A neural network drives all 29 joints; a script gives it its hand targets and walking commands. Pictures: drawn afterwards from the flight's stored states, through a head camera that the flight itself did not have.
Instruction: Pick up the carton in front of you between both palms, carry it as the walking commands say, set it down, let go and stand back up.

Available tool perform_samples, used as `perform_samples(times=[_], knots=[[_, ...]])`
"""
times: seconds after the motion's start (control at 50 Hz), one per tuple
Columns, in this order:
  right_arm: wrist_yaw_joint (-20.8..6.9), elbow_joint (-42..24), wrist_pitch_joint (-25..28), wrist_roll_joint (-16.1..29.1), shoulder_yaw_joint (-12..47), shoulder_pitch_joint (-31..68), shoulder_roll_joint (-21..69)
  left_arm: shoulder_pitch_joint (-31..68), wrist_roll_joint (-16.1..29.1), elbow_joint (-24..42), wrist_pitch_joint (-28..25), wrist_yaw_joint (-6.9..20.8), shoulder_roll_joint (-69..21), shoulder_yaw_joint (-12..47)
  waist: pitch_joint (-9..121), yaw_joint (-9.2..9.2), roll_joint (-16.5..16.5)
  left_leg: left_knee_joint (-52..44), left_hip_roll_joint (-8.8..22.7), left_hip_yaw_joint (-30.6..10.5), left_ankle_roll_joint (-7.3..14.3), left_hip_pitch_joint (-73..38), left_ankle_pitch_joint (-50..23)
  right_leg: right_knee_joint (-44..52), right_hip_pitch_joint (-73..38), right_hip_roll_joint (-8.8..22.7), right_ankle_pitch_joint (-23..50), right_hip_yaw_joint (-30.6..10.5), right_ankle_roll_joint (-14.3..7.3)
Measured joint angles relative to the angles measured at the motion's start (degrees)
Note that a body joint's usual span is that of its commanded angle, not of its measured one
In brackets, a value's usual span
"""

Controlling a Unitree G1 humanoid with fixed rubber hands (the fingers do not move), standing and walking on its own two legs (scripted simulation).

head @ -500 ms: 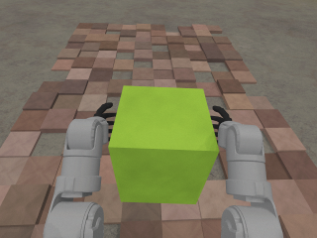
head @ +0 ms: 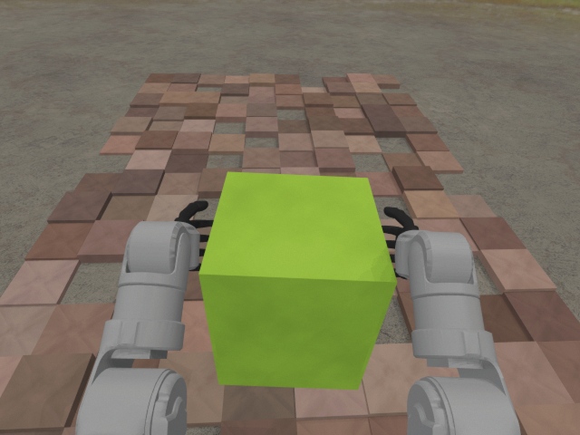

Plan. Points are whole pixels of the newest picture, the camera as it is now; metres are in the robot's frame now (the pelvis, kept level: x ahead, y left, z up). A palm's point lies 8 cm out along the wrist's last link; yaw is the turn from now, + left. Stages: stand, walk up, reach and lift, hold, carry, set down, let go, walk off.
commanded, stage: carry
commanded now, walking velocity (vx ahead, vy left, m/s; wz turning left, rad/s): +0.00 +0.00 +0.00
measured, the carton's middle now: (293, 281) +0.35 +0.00 +0.06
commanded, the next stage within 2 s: none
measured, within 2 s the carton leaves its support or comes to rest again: neither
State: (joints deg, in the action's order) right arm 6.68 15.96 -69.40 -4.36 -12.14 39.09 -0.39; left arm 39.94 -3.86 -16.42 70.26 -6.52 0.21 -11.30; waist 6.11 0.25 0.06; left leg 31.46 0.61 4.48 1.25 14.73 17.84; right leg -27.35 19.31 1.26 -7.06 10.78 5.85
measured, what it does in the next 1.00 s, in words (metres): stands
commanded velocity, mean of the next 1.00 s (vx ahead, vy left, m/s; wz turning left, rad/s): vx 0.00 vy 0.00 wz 0.00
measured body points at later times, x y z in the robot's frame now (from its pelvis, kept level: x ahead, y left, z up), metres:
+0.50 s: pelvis -0.01 -0.01 +0.00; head -0.03 -0.01 +0.45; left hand +0.35 +0.14 +0.13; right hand +0.35 -0.16 +0.12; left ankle -0.01 +0.10 -0.73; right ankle +0.06 -0.08 -0.74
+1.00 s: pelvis -0.01 -0.01 +0.00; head -0.03 -0.01 +0.45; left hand +0.35 +0.14 +0.13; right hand +0.36 -0.16 +0.12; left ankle -0.01 +0.10 -0.73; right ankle +0.06 -0.08 -0.74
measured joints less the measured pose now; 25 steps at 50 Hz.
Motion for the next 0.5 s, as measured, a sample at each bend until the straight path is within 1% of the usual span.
perform_samples(times=[0.5], knots=[[0.2, -1.0, -0.3, 0.0, 0.1, 0.6, 0.0, -0.3, -0.1, 1.9, 0.2, 0.0, -0.2, -0.6, -1.0, -0.16, 0.1, 0.7, 0.6, -0.1, -0.7, 1.2, -0.4, -0.1, 1.0, 0.1, 0.6, 0.7, -1.0]])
